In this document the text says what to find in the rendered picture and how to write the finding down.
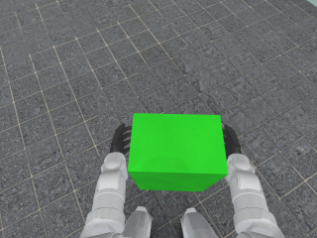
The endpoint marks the right robot forearm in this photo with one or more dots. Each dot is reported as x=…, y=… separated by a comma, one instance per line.
x=251, y=211

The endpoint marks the robot thigh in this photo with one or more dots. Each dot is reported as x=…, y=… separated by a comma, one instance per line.
x=194, y=225
x=138, y=225

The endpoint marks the left robot thigh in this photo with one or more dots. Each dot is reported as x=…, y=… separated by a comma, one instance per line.
x=138, y=225

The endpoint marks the carton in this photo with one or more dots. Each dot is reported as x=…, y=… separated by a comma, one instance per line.
x=177, y=152

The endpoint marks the right robot thigh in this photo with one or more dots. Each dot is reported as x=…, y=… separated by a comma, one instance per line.
x=194, y=225

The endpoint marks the right robot hand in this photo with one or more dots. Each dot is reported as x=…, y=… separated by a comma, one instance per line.
x=231, y=140

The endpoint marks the left robot forearm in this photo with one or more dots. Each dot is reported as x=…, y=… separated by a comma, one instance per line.
x=107, y=213

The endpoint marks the left robot hand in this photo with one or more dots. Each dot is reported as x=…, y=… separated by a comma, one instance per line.
x=118, y=144

